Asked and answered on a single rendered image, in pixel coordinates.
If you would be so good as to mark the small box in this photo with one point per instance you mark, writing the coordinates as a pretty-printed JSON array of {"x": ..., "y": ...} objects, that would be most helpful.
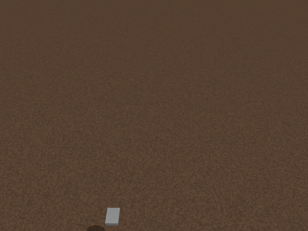
[{"x": 112, "y": 217}]

